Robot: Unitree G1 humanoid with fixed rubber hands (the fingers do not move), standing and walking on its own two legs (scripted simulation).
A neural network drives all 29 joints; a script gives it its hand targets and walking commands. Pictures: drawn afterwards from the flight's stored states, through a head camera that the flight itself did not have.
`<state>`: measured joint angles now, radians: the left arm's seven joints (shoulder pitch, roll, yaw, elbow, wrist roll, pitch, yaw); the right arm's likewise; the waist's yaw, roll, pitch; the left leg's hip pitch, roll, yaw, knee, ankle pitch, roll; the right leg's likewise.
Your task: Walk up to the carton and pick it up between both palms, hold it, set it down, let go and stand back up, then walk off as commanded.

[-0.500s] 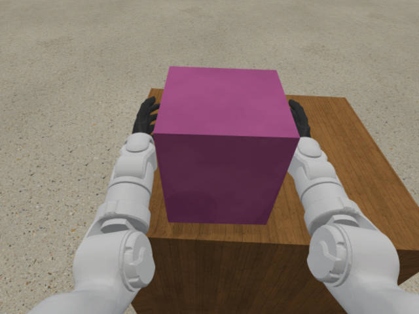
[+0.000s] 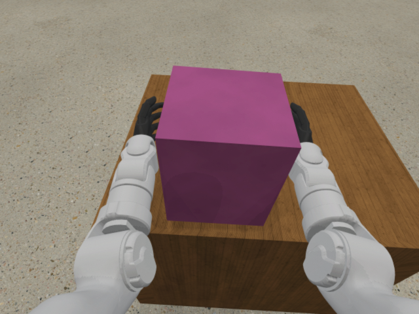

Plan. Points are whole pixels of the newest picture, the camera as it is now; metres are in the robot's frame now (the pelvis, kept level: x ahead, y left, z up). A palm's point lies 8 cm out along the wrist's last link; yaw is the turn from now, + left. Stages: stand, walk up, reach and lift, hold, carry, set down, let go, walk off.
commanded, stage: set down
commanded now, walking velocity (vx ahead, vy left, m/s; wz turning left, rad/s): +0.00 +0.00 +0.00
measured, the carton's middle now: (220, 150) +0.43 +0.01 +0.10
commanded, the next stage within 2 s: none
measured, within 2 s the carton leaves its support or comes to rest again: rests again in 1.04 s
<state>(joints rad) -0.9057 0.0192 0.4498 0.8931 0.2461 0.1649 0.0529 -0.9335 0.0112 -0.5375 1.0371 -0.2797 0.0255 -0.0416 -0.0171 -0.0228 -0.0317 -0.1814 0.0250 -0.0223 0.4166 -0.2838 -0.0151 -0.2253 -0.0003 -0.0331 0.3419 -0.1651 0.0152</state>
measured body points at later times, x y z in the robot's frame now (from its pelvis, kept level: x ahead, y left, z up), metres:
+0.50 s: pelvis +0.01 +0.00 +0.00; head +0.06 +0.02 +0.45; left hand +0.45 +0.16 +0.09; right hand +0.45 -0.15 +0.10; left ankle -0.05 +0.12 -0.74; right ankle +0.00 -0.13 -0.74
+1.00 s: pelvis +0.01 +0.00 +0.00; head +0.06 +0.02 +0.45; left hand +0.45 +0.16 +0.07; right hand +0.45 -0.15 +0.08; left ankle -0.05 +0.12 -0.74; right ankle +0.00 -0.13 -0.74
